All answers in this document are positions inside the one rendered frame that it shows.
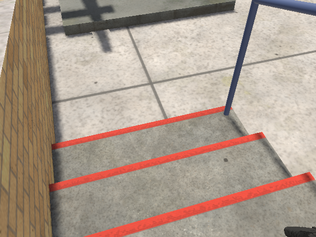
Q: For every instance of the right robot hand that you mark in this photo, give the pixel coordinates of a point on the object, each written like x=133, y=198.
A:
x=300, y=232

